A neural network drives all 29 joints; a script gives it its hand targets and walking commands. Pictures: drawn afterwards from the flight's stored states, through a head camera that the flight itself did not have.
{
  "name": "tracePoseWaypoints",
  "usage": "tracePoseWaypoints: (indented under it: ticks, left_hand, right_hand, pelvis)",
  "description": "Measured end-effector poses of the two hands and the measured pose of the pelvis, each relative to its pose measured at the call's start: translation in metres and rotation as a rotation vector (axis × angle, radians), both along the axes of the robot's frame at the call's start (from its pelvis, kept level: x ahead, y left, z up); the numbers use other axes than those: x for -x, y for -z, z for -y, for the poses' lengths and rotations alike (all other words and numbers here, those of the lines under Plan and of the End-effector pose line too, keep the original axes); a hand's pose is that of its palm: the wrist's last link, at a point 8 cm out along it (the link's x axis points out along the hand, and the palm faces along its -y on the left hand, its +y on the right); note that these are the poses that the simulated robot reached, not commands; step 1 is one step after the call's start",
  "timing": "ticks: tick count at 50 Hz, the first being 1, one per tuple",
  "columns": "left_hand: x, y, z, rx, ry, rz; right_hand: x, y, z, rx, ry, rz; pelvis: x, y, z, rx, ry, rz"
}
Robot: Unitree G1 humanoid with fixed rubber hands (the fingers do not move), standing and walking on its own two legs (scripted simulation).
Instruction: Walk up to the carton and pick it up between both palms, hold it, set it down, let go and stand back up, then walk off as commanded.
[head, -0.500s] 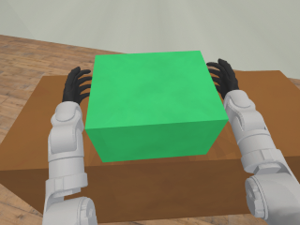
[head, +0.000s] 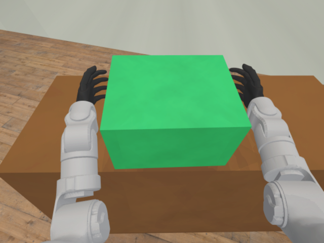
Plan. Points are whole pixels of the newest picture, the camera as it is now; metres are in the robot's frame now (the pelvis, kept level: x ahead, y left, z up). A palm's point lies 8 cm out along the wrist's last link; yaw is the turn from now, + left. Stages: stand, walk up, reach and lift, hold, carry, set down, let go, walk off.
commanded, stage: set down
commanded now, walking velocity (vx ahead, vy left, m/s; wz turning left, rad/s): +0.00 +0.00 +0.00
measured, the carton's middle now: (169, 111) +0.42 +0.01 +0.11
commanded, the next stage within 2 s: none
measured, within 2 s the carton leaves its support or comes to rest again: neither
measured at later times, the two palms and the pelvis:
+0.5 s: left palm (90, 107) +0.39 +0.21 +0.15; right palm (243, 97) +0.44 -0.18 +0.15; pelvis +0.02 +0.00 +0.00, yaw +0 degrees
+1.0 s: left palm (92, 112) +0.39 +0.21 +0.13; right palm (239, 100) +0.45 -0.18 +0.13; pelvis +0.02 +0.00 +0.00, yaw +0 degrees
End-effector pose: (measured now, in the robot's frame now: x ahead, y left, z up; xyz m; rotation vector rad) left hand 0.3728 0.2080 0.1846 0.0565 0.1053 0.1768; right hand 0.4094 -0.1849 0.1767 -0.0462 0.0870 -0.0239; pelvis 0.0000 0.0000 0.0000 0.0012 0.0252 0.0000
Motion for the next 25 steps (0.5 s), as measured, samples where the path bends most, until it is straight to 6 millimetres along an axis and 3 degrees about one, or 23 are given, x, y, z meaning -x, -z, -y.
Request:
tracePoseWaypoints:
  ticks: [13, 25]
  left_hand:
    - [-0.024, 0.032, -0.001, -0.002, -0.013, -0.054]
    - [-0.017, 0.036, -0.005, 0.015, -0.032, -0.032]
  right_hand:
    - [-0.030, 0.028, -0.002, 0.003, -0.014, -0.048]
    - [-0.029, 0.024, -0.006, 0.016, -0.027, -0.022]
  pelvis:
    - [-0.018, 0.000, 0.002, -0.003, 0.000, -0.025]
    - [-0.019, 0.000, 0.002, -0.003, 0.001, -0.026]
